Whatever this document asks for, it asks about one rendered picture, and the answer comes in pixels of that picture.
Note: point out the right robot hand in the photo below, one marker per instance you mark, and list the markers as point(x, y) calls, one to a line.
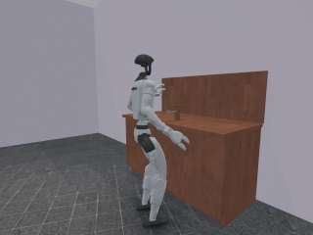
point(176, 138)

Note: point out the left robot upper arm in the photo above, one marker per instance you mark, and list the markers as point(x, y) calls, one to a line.
point(129, 104)

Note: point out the left robot hand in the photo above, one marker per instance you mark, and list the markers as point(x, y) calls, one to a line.
point(158, 90)

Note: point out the right robot upper arm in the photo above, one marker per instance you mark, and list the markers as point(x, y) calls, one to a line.
point(148, 91)

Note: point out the counter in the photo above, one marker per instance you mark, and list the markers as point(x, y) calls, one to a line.
point(221, 115)

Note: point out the robot right foot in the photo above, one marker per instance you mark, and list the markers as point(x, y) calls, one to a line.
point(160, 221)

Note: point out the tap lever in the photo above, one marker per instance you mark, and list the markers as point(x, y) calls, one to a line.
point(169, 112)

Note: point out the robot right forearm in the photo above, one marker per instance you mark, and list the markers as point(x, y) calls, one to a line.
point(156, 122)

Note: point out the robot right shin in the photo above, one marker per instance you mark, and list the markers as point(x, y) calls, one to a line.
point(157, 193)

